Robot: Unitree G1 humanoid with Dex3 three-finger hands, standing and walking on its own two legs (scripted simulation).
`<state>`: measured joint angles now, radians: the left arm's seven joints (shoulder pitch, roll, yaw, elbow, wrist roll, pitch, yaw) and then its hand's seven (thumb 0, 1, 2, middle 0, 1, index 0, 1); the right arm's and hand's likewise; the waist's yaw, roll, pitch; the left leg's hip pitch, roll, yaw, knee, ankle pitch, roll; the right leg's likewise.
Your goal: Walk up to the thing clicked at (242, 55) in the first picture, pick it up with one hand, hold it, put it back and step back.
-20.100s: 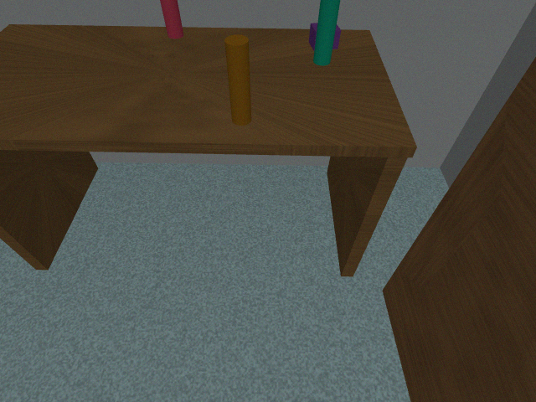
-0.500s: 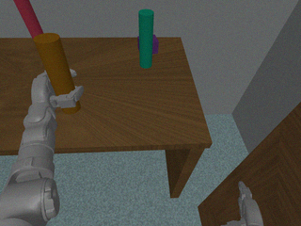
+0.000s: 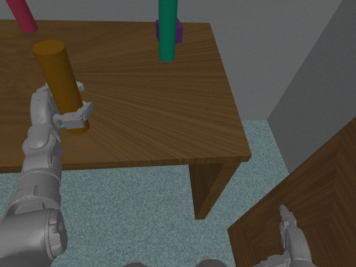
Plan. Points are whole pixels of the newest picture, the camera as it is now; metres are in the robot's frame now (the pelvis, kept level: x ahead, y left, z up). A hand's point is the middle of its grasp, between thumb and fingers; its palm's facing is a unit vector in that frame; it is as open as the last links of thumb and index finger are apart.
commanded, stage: lower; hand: left
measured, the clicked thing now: (66, 93) +0.45 +0.22 +0.13
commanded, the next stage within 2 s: loosen in 0.52 s
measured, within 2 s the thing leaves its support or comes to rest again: rests again in 0.58 s
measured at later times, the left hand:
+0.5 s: hand (81, 115) +0.45 +0.21 +0.06, palm faces +0.14 -0.99 +0.00, open 7.3 cm
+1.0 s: hand (80, 116) +0.45 +0.21 +0.06, palm faces +0.16 -0.99 +0.02, open 9.3 cm
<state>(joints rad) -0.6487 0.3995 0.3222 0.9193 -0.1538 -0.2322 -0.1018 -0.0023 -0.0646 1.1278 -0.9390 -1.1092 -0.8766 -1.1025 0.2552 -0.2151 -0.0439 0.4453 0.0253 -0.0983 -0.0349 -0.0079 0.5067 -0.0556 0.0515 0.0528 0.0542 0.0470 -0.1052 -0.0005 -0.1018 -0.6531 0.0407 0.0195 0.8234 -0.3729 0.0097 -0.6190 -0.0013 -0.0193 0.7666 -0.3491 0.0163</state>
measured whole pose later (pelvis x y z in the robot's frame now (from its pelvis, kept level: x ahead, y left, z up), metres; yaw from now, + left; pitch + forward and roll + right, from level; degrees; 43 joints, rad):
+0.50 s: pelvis +0.00 +0.00 -0.01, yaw +0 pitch +14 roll -2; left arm -0.63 0.39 0.33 0.92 -0.14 -0.29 -0.11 0.00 -0.06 1.13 -0.94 -1.11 -0.88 -1.10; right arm 0.34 -0.22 -0.03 0.25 0.01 -0.07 -0.02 -0.01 0.51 -0.06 0.05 0.05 0.06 0.05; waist -0.12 -0.01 -0.11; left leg -0.74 0.04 0.02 0.92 -0.42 0.01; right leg -0.71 0.00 -0.02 0.86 -0.39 0.02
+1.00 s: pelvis +0.00 +0.00 -0.02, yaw +0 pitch +15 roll -2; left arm -0.63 0.39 0.34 0.92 -0.15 -0.32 -0.12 0.00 -0.19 0.63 -0.88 -0.82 -0.87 -0.81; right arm 0.37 -0.23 -0.03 0.18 0.00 -0.04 0.00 -0.01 0.50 -0.05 0.05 0.05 0.06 0.05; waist -0.11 -0.01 -0.11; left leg -0.77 0.04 0.00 0.95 -0.44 0.01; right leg -0.74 0.00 -0.03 0.90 -0.42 0.01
